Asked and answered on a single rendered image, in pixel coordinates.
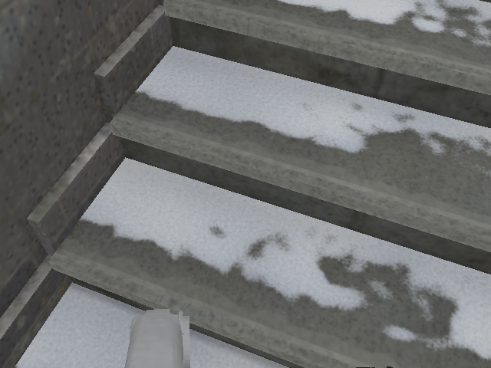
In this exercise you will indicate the robot left shin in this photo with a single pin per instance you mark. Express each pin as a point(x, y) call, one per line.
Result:
point(132, 323)

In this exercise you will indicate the left robot thigh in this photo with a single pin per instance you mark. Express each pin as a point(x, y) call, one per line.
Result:
point(159, 339)

